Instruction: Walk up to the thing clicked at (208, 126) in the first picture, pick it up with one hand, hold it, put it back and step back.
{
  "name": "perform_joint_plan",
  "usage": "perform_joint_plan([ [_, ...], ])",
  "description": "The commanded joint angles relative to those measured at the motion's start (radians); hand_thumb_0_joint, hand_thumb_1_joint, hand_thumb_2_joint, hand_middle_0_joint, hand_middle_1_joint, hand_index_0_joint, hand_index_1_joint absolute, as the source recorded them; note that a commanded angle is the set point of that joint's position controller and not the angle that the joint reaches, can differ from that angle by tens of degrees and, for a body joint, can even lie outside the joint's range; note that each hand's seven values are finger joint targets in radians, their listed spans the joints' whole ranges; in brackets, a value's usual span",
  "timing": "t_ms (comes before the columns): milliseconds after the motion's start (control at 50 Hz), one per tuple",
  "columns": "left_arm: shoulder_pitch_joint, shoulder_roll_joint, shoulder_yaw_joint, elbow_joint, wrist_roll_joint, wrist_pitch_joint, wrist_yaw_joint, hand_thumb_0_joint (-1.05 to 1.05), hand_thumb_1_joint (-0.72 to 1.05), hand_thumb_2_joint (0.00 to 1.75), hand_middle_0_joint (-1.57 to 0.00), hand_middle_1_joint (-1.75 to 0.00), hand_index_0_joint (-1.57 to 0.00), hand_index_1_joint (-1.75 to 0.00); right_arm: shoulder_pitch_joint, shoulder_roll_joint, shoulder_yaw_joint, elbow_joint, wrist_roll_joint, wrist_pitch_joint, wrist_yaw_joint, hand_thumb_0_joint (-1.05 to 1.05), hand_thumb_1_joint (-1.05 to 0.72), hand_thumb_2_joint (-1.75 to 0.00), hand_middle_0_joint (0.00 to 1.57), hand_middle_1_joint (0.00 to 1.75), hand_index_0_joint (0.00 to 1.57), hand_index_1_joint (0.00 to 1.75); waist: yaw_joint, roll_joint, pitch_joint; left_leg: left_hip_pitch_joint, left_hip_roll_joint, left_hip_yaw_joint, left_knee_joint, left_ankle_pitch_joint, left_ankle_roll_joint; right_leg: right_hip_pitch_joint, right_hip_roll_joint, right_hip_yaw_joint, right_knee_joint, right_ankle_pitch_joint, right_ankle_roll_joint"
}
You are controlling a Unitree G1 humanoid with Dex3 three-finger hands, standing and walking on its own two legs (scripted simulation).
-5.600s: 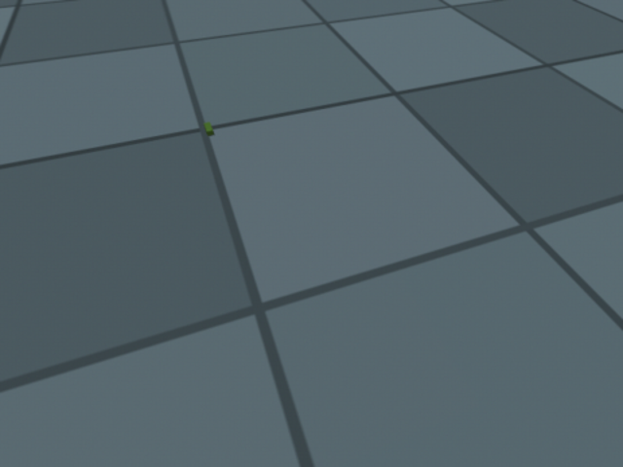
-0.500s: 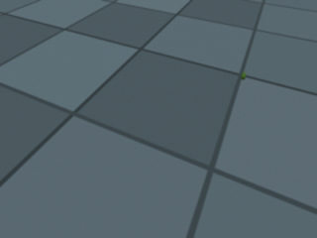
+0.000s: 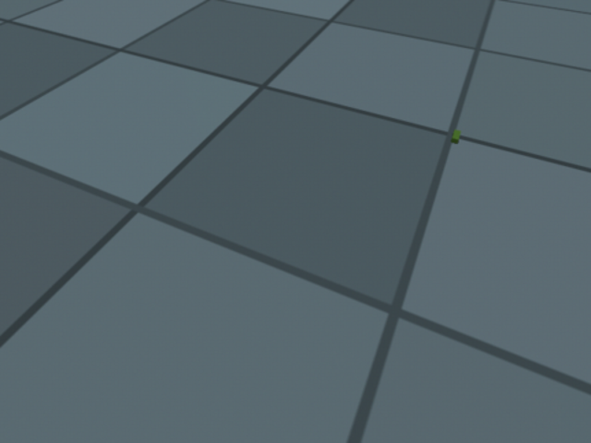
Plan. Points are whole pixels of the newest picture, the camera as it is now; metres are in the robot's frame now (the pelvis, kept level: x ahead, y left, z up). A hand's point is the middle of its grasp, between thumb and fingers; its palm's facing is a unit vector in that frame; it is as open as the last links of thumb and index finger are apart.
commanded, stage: stand
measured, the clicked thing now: (455, 136) +1.78 -0.90 -0.77
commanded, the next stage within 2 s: walk up in 0.02 s
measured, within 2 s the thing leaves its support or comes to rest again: neither
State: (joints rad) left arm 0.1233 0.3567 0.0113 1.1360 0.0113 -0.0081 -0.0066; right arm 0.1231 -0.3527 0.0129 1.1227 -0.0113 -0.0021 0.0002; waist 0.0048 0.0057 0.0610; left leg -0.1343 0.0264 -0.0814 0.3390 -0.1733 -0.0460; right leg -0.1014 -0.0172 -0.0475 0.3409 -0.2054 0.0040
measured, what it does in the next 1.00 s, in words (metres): steps on the spot, turning right: right foot, then left foot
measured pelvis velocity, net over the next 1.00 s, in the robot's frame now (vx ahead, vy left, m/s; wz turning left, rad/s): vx -0.02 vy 0.02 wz -0.42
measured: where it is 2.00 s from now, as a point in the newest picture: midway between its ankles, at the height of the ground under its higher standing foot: outside the picture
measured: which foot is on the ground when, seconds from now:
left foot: down 0.00-0.50, up 0.52-0.76, down 0.78-1.00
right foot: down 0.00-0.22, up 0.24-0.46, down 0.48-0.80, up 0.82-1.00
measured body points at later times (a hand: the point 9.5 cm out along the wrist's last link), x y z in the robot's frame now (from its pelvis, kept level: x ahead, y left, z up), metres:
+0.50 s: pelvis -0.01 +0.01 -0.02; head +0.03 +0.00 +0.42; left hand +0.14 +0.31 -0.14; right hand +0.00 -0.32 -0.14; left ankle +0.01 +0.15 -0.75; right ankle -0.03 -0.10 -0.75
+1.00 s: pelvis -0.02 +0.02 -0.02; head +0.02 +0.02 +0.43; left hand +0.19 +0.28 -0.14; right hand -0.07 -0.30 -0.13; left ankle +0.05 +0.14 -0.75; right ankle -0.07 -0.09 -0.73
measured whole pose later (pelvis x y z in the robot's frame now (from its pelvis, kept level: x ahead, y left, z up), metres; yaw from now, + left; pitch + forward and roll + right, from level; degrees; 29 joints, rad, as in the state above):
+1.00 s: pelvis -0.02 +0.02 -0.02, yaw -24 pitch -3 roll +0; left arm 0.21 0.42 0.05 0.88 0.01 0.00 -0.01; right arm 0.20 -0.37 -0.04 0.87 -0.04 -0.01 0.02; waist -0.01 -0.02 0.12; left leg -0.27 0.07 0.05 0.64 -0.32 -0.02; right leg -0.30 0.03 0.04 0.76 -0.48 -0.02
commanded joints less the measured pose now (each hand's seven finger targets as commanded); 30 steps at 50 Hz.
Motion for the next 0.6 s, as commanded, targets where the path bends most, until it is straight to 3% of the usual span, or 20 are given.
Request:
perform_joint_plan([
  [0,-0.012,0.265,0.073,-0.103,-0.005,-0.01,0.01,0.0,0.9,0.9,-0.2,-0.3,-0.2,-0.3,-0.081,-0.276,-0.09,-0.102,0.002,-0.018,-0.009,0.0,-0.9,-0.9,0.2,0.3,0.2,0.3,-0.009,-0.022,-0.05,0.032,0.041,0.043,0.092,0.054,0.066,-0.09,-0.132,0.199,-0.038,0.219,-0.046],
  [20,-0.007,0.277,0.076,-0.114,-0.007,-0.013,0.012,0.0,0.9,0.9,-0.2,-0.3,-0.2,-0.3,-0.069,-0.26,-0.089,-0.113,0.003,-0.014,-0.007,0.0,-0.9,-0.9,0.2,0.3,0.2,0.3,-0.012,-0.045,-0.067,0.023,0.031,0.06,0.131,0.047,0.065,-0.097,-0.158,0.216,-0.02,0.285,-0.064],
  [100,-0.017,0.293,0.094,-0.183,0.001,-0.01,0.017,0.0,0.9,0.9,-0.2,-0.3,-0.2,-0.3,-0.032,-0.227,-0.101,-0.148,0.007,-0.002,-0.001,0.0,-0.9,-0.9,0.2,0.3,0.2,0.3,-0.014,-0.165,-0.096,-0.04,-0.012,0.07,0.246,-0.078,0.069,-0.111,-0.212,0.317,0.033,0.344,-0.143],
  [140,-0.031,0.275,0.092,-0.219,0.002,-0.001,0.016,0.0,0.9,0.9,-0.2,-0.3,-0.2,-0.3,0.009,-0.221,-0.109,-0.159,0.002,-0.003,0.001,0.0,-0.9,-0.9,0.2,0.3,0.2,0.3,-0.036,-0.163,-0.096,0.0,0.008,0.053,0.217,-0.048,0.085,-0.183,-0.182,0.296,0.096,0.318,-0.133],
  [160,-0.019,0.25,0.085,-0.232,-0.002,0.004,0.016,0.0,0.9,0.9,-0.2,-0.3,-0.2,-0.3,0.014,-0.243,-0.119,-0.17,-0.004,-0.007,0.001,0.0,-0.9,-0.9,0.2,0.3,0.2,0.3,-0.037,-0.079,-0.103,0.024,0.069,-0.009,0.133,0.028,0.104,-0.215,-0.123,0.247,0.17,0.265,-0.096],
  [180,-0.018,0.21,0.073,-0.243,-0.006,0.009,0.017,0.0,0.9,0.9,-0.2,-0.3,-0.2,-0.3,0.006,-0.283,-0.135,-0.177,-0.01,-0.009,0.002,0.0,-0.9,-0.9,0.2,0.3,0.2,0.3,-0.04,0.034,-0.093,0.039,0.164,-0.088,0.042,0.048,0.147,-0.273,-0.022,0.155,0.303,0.132,-0.048],
  [200,0.01,0.196,0.074,-0.243,-0.003,0.017,0.02,0.0,0.9,0.9,-0.2,-0.3,-0.2,-0.3,-0.009,-0.319,-0.15,-0.195,-0.01,-0.009,0.002,0.0,-0.9,-0.9,0.2,0.3,0.2,0.3,-0.037,0.173,-0.092,0.031,0.303,-0.201,-0.026,0.076,0.239,-0.303,0.062,0.066,0.482,-0.157,-0.027],
  [220,0.033,0.212,0.08,-0.251,0.007,0.023,0.026,0.0,0.9,0.9,-0.2,-0.3,-0.2,-0.3,-0.005,-0.32,-0.16,-0.219,-0.018,-0.012,0.003,0.0,-0.9,-0.9,0.2,0.3,0.2,0.3,-0.038,0.183,-0.075,0.0,0.393,-0.264,-0.047,0.147,0.311,-0.337,0.039,0.09,0.641,-0.365,-0.018],
  [240,0.051,0.22,0.083,-0.252,0.005,0.027,0.024,0.0,0.9,0.9,-0.2,-0.3,-0.2,-0.3,0.004,-0.313,-0.164,-0.234,-0.024,-0.015,0.002,0.0,-0.9,-0.9,0.2,0.3,0.2,0.3,-0.027,0.154,-0.048,-0.028,0.398,-0.244,-0.048,0.173,0.326,-0.35,0.016,0.129,0.707,-0.364,-0.027],
  [260,0.087,0.222,0.086,-0.249,-0.003,0.029,0.018,0.0,0.9,0.9,-0.2,-0.3,-0.2,-0.3,-0.017,-0.299,-0.159,-0.254,-0.029,-0.018,-0.001,0.0,-0.9,-0.9,0.2,0.3,0.2,0.3,-0.009,0.133,-0.029,-0.028,0.359,-0.175,-0.025,0.202,0.308,-0.347,0.005,0.148,0.72,-0.35,-0.031],
  [300,0.097,0.202,0.083,-0.26,-0.011,0.025,0.0,0.0,0.9,0.9,-0.2,-0.3,-0.2,-0.3,-0.022,-0.293,-0.156,-0.271,-0.034,-0.026,-0.004,0.0,-0.9,-0.9,0.2,0.3,0.2,0.3,-0.008,0.167,-0.026,0.035,0.287,-0.061,0.022,0.229,0.251,-0.359,-0.018,0.123,0.582,-0.308,-0.03],
  [380,0.112,0.191,0.093,-0.288,0.008,0.011,-0.013,0.0,0.9,0.9,-0.2,-0.3,-0.2,-0.3,0.023,-0.302,-0.159,-0.31,-0.024,-0.01,0.005,0.0,-0.9,-0.9,0.2,0.3,0.2,0.3,-0.033,0.21,-0.071,0.057,0.265,0.019,0.145,0.376,0.228,-0.216,0.027,0.005,0.34,-0.25,-0.014],
  [420,0.168,0.188,0.094,-0.274,0.014,0.004,-0.004,0.0,0.9,0.9,-0.2,-0.3,-0.2,-0.3,0.007,-0.3,-0.159,-0.33,-0.011,0.007,0.007,0.0,-0.9,-0.9,0.2,0.3,0.2,0.3,-0.003,0.178,-0.096,0.028,0.227,0.073,0.254,0.307,0.196,-0.124,0.06,-0.038,0.168,-0.091,-0.032],
  [440,0.201,0.215,0.105,-0.27,0.018,-0.006,0.004,0.0,0.9,0.9,-0.2,-0.3,-0.2,-0.3,0.003,-0.269,-0.148,-0.346,-0.003,0.013,0.007,0.0,-0.9,-0.9,0.2,0.3,0.2,0.3,0.021,0.11,-0.103,-0.047,0.191,0.111,0.349,0.235,0.158,-0.026,0.054,-0.013,0.091,0.007,-0.047],
  [460,0.217,0.292,0.129,-0.28,0.027,-0.017,0.013,0.0,0.9,0.9,-0.2,-0.3,-0.2,-0.3,0.021,-0.214,-0.128,-0.368,0.005,0.016,0.008,0.0,-0.9,-0.9,0.2,0.3,0.2,0.3,0.031,-0.095,-0.107,-0.215,0.103,0.158,0.526,0.046,0.1,0.073,-0.091,0.244,0.035,0.128,-0.099],
  [480,0.187,0.362,0.137,-0.318,0.028,-0.028,0.019,0.0,0.9,0.9,-0.2,-0.3,-0.2,-0.3,-0.019,-0.159,-0.108,-0.399,0.006,0.026,0.008,0.0,-0.9,-0.9,0.2,0.3,0.2,0.3,0.04,-0.217,-0.068,-0.405,-0.024,0.139,0.652,-0.423,0.052,0.036,-0.332,0.61,-0.041,0.134,-0.238],
  [500,0.168,0.39,0.139,-0.336,0.026,-0.027,0.018,0.0,0.9,0.9,-0.2,-0.3,-0.2,-0.3,-0.028,-0.221,-0.128,-0.384,0.003,0.036,-0.006,0.0,-0.9,-0.9,0.2,0.3,0.2,0.3,0.047,-0.177,-0.066,-0.311,0.023,0.037,0.75,-0.503,0.047,-0.098,-0.391,0.653,-0.031,0.115,-0.339],
  [520,0.124,0.34,0.129,-0.348,0.012,-0.026,0.018,0.0,0.9,0.9,-0.2,-0.3,-0.2,-0.3,0.002,-0.236,-0.129,-0.361,0.008,0.036,-0.005,0.0,-0.9,-0.9,0.2,0.3,0.2,0.3,0.019,-0.127,-0.037,-0.308,0.035,0.015,0.771,-0.448,0.05,-0.104,-0.329,0.535,0.01,0.151,-0.317],
  [540,0.1,0.3,0.114,-0.352,0.006,-0.025,0.025,0.0,0.9,0.9,-0.2,-0.3,-0.2,-0.3,0.024,-0.229,-0.126,-0.345,0.013,0.032,-0.004,0.0,-0.9,-0.9,0.2,0.3,0.2,0.3,0.003,-0.108,-0.041,-0.338,0.044,0.021,0.744,-0.406,0.053,-0.061,-0.261,0.431,0.055,0.209,-0.27],
  [580,0.122,0.288,0.109,-0.355,0.016,-0.022,0.029,0.0,0.9,0.9,-0.2,-0.3,-0.2,-0.3,0.053,-0.23,-0.122,-0.329,0.003,0.022,-0.003,0.0,-0.9,-0.9,0.2,0.3,0.2,0.3,0.002,-0.158,-0.054,-0.296,0.031,0.052,0.653,-0.356,0.05,-0.085,-0.194,0.349,0.087,0.231,-0.22],
])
